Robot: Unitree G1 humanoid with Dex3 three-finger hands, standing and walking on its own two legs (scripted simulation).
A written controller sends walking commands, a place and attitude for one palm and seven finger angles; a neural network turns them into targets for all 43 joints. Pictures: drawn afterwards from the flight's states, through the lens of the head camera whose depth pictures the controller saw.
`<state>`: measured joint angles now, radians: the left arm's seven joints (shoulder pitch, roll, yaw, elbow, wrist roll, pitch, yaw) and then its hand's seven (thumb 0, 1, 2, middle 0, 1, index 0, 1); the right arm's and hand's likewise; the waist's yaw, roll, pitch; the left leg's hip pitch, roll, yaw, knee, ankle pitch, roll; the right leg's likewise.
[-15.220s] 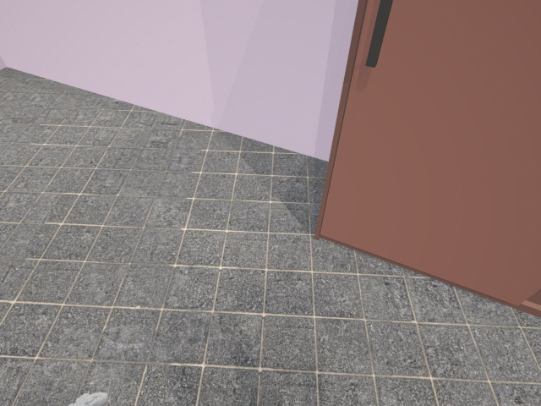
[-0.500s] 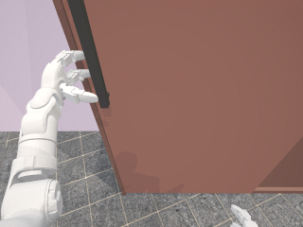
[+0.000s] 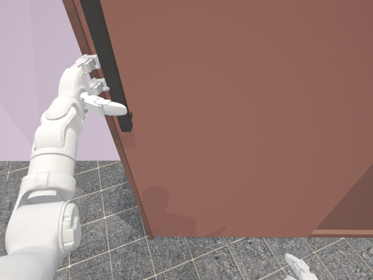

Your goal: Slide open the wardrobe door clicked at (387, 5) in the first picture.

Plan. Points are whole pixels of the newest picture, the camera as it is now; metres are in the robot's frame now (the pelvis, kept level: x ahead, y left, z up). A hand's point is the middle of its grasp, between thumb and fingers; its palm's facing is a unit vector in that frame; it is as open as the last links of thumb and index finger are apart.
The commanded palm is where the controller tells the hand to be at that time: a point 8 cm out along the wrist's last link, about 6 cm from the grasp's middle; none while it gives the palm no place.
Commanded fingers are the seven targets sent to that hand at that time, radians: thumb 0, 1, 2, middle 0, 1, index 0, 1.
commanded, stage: feel for the door with the fingertips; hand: left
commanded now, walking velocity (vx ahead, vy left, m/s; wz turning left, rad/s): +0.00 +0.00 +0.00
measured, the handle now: (112, 65) +0.48 +0.17 +0.26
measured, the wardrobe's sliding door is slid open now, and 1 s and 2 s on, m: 0.00 0.00 0.00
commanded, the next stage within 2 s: slide the fingers in behind the handle in 0.04 s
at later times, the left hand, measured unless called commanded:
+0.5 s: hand (106, 89) +0.43 +0.18 +0.23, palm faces +0.03 -1.00 +0.00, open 13.9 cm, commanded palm +0.40 +0.23 +0.23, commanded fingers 0.00 -0.50 0.30 -0.30 -1.20 -0.30 -1.20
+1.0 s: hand (111, 89) +0.43 +0.17 +0.23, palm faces +0.03 -1.00 +0.01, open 14.0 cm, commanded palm +0.40 +0.22 +0.23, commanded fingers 0.00 -0.50 0.30 -0.30 -1.20 -0.30 -1.20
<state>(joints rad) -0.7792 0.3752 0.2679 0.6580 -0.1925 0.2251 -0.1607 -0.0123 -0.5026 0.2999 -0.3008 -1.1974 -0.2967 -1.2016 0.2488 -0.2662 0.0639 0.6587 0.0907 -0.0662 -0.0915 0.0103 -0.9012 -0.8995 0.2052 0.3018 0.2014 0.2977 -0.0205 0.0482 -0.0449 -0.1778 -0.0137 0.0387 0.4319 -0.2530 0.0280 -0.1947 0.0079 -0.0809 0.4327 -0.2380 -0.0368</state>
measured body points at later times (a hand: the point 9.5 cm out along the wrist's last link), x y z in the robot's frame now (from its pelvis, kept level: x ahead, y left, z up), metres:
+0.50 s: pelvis +0.00 +0.00 +0.00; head -0.01 -0.02 +0.45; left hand +0.42 +0.24 +0.23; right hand +0.10 -0.26 -0.11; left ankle -0.01 +0.10 -0.74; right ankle +0.00 -0.09 -0.74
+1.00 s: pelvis +0.01 +0.01 +0.00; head +0.00 -0.01 +0.45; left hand +0.42 +0.23 +0.23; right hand +0.15 -0.23 -0.10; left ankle -0.01 +0.10 -0.74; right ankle +0.00 -0.09 -0.74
